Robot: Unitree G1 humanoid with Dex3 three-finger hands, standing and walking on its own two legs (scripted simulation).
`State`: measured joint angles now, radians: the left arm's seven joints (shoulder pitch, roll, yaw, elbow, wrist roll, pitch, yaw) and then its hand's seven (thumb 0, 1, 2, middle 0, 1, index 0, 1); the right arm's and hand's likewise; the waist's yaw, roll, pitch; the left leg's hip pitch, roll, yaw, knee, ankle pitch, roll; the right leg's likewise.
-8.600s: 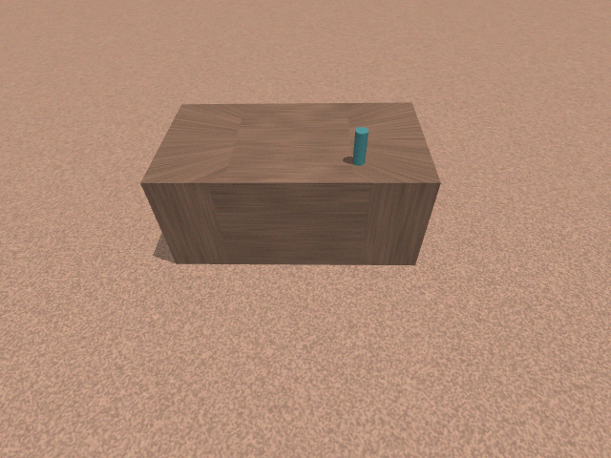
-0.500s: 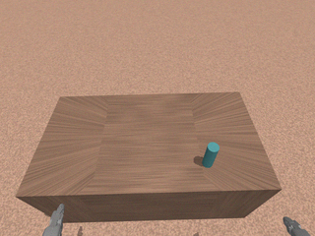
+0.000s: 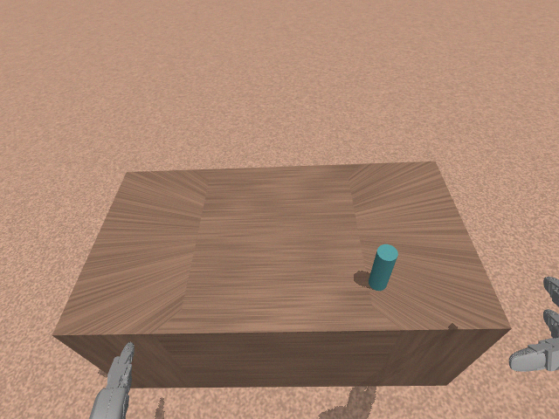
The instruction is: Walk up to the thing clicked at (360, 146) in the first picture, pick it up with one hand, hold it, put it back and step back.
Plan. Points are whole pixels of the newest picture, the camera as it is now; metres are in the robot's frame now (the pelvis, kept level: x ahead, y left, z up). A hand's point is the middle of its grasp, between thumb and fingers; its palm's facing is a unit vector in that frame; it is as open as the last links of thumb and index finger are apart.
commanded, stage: go down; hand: right
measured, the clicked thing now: (382, 268) +0.51 -0.17 -0.21
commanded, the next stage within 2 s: approach in 1.38 s
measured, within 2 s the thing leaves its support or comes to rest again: neither
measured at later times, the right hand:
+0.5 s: hand (543, 261) +0.38 -0.34 +0.03, palm faces +0.13 +0.99 -0.10, open 17.4 cm
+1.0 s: hand (550, 228) +0.42 -0.36 +0.06, palm faces +0.14 +0.99 -0.06, open 17.2 cm
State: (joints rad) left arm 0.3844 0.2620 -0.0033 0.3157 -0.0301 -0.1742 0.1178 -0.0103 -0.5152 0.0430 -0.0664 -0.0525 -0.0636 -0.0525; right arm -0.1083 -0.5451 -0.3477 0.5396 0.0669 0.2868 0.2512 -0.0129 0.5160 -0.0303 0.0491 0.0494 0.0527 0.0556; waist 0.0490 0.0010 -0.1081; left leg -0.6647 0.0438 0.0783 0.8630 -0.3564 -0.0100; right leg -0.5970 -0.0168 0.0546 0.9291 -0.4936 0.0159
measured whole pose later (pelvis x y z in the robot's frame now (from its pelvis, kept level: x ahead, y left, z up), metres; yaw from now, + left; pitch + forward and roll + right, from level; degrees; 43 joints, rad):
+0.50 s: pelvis +0.00 -0.01 +0.00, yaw +2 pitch +13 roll +2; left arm 0.32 0.27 -0.04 0.41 0.00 -0.20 0.10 -0.01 -0.52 0.05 -0.06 -0.05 -0.06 -0.05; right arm -0.50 -0.74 -0.49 1.10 0.10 -0.10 0.45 -0.01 0.51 -0.04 0.05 0.05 0.04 0.05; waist 0.09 0.03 -0.08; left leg -0.73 0.03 0.06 0.81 -0.30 -0.02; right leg -0.66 -0.03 0.03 0.90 -0.47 0.01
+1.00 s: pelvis +0.00 -0.01 +0.00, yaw +2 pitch +16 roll +3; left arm 0.31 0.28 -0.04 0.36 0.00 -0.18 0.07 -0.01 -0.52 0.06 -0.06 -0.05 -0.06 -0.05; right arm -0.64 -0.86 -0.58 1.24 0.10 -0.20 0.52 -0.01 0.47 -0.03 0.06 0.04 0.06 0.04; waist 0.14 0.03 -0.10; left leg -0.79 0.02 0.07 0.82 -0.31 -0.01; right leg -0.74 -0.04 0.04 0.94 -0.49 0.01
